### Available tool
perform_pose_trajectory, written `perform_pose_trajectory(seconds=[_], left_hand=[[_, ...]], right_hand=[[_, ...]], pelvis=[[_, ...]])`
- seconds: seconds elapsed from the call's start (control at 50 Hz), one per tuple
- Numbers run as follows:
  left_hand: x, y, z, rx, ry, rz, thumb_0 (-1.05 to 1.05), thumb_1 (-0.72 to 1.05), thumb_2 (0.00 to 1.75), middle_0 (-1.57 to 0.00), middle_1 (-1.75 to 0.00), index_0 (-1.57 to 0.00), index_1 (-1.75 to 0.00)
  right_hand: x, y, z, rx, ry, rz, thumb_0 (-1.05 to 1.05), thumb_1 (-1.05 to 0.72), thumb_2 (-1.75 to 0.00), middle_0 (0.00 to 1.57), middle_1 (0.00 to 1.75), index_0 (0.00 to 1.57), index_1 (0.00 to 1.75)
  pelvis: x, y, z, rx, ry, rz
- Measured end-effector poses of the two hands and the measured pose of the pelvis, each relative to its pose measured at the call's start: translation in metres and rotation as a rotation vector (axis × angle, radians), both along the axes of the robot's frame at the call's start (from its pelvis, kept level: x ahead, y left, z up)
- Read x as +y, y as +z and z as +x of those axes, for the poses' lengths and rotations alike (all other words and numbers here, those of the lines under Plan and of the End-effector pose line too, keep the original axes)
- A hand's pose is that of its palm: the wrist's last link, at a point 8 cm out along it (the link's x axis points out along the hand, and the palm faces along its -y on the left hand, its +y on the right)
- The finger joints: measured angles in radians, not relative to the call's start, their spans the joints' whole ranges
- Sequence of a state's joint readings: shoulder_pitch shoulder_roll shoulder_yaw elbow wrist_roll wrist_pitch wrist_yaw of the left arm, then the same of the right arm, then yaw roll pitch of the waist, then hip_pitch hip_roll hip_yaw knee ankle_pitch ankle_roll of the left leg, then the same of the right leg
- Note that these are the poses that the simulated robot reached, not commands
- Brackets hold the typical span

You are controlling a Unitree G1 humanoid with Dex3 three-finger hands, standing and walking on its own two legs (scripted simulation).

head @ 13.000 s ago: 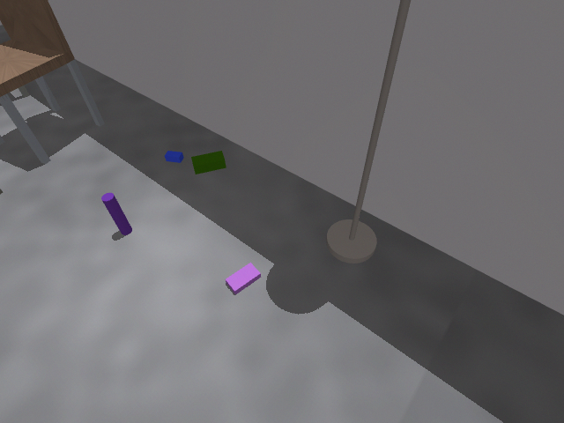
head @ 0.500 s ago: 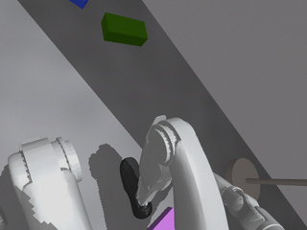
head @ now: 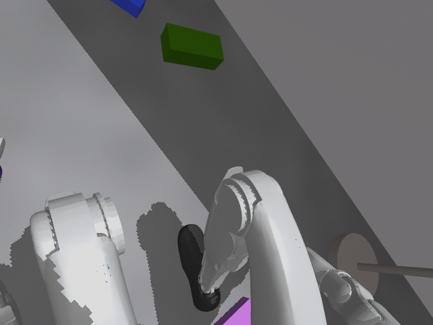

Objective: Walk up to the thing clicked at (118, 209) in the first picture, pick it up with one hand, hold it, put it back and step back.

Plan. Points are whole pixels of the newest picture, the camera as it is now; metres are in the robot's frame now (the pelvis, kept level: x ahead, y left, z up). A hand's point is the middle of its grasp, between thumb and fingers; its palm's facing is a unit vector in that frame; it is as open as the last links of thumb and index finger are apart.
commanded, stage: settle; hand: left
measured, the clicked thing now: out of the picture +0.41 +0.32 -0.15
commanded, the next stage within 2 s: lift in 1.44 s
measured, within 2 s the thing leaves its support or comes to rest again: neither
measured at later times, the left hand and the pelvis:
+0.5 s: hand out of the picture +0.39 +0.34 -0.02, palm faces +0.40 -0.92 -0.04, open 8.3 cm; pelvis +0.01 -0.01 +0.03, yaw +5 degrees
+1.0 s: hand out of the picture +0.40 +0.33 +0.03, palm faces +0.39 -0.92 -0.02, open 8.3 cm; pelvis +0.02 -0.01 +0.07, yaw +9 degrees
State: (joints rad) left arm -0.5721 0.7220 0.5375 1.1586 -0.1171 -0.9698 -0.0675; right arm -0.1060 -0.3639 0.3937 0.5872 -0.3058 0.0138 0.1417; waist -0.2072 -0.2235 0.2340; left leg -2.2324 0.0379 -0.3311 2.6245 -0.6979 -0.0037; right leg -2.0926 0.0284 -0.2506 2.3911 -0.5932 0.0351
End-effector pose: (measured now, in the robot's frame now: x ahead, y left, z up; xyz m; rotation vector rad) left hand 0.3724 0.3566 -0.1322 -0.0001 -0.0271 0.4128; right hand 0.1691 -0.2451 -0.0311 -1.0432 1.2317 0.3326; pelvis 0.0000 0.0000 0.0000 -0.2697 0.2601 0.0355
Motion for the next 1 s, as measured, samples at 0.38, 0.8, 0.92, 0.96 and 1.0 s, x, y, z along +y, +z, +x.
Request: perform_pose_trajectory(seconds=[0.38,0.8,0.92,0.96,1.0], left_hand=[[0.023,0.093,-0.022,-0.009,-0.004,0.037,0.09,-0.24,1.17,-0.91,-1.26,-0.81,-1.23],[0.011,0.149,-0.016,0.046,-0.013,0.016,0.09,-0.24,1.17,-0.91,-1.26,-0.81,-1.22],[0.011,0.161,-0.014,0.044,-0.006,0.008,0.09,-0.24,1.17,-0.91,-1.26,-0.81,-1.22],[0.011,0.164,-0.014,0.048,-0.006,0.009,0.09,-0.24,1.17,-0.91,-1.26,-0.81,-1.22],[0.010,0.168,-0.014,0.049,-0.007,0.011,0.09,-0.24,1.17,-0.91,-1.26,-0.81,-1.22]], right_hand=[[0.008,-0.014,0.021,-0.097,-0.183,0.182,0.00,-0.89,-0.90,0.20,0.30,0.21,0.30],[-0.006,-0.016,0.028,-0.116,-0.362,0.263,0.00,-0.89,-0.90,0.20,0.30,0.21,0.30],[-0.008,-0.009,0.035,-0.135,-0.368,0.265,0.00,-0.89,-0.90,0.20,0.30,0.21,0.30],[-0.009,-0.007,0.037,-0.141,-0.370,0.267,0.00,-0.89,-0.90,0.20,0.30,0.21,0.30],[-0.009,-0.005,0.039,-0.147,-0.371,0.270,0.00,-0.89,-0.90,0.20,0.30,0.21,0.30]], pelvis=[[-0.005,0.021,0.008,0.141,0.049,0.054],[-0.013,0.054,0.021,0.278,0.080,0.117],[-0.014,0.063,0.023,0.296,0.085,0.125],[-0.014,0.065,0.023,0.299,0.086,0.127],[-0.014,0.068,0.024,0.302,0.087,0.130]])
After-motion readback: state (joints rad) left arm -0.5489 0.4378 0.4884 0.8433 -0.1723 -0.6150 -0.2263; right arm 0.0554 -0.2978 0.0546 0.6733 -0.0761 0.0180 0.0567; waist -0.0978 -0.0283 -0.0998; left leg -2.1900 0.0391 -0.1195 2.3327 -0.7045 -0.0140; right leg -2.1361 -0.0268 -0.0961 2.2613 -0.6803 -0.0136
